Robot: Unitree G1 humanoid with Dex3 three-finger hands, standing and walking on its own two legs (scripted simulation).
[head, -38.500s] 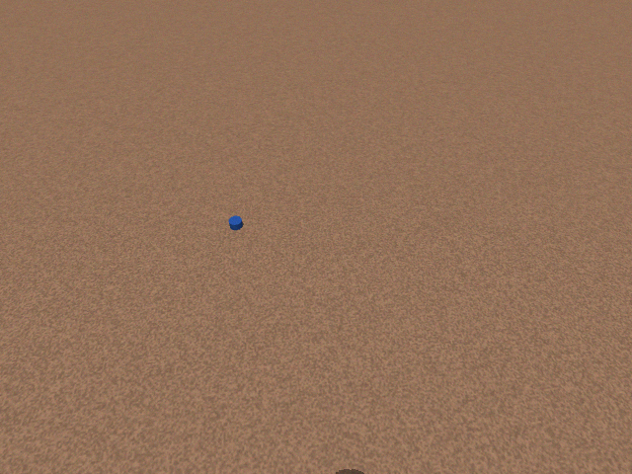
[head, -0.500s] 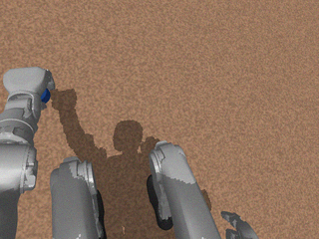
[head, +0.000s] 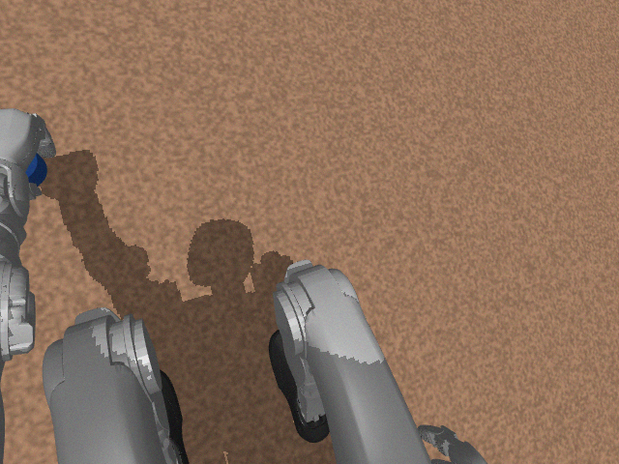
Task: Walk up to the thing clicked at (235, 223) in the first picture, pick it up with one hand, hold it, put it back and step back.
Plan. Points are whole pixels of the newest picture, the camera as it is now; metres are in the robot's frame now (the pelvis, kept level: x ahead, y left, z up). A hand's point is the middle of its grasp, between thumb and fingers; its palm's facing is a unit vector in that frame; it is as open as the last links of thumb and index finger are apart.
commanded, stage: crouch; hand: left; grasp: from above
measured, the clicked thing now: (16, 166) +0.52 +0.26 -0.20
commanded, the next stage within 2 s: lower in 0.08 s
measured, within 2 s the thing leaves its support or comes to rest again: rests again in 1.70 s
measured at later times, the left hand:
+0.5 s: hand (31, 179) +0.51 +0.25 -0.21, palm faces -0.46 -0.06 -0.88, open 7.3 cm
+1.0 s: hand (48, 183) +0.51 +0.24 -0.25, palm faces -0.46 -0.09 -0.89, open 7.3 cm
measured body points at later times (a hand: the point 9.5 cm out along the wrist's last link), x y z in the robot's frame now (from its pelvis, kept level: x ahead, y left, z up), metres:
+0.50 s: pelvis +0.00 +0.00 -0.02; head +0.27 +0.07 +0.33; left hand +0.53 +0.25 -0.16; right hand +0.02 -0.26 -0.11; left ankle +0.07 +0.13 -0.31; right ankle +0.09 -0.11 -0.31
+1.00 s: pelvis +0.00 +0.00 -0.02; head +0.30 +0.08 +0.31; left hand +0.53 +0.25 -0.20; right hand +0.00 -0.25 -0.10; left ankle +0.07 +0.13 -0.31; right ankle +0.09 -0.11 -0.31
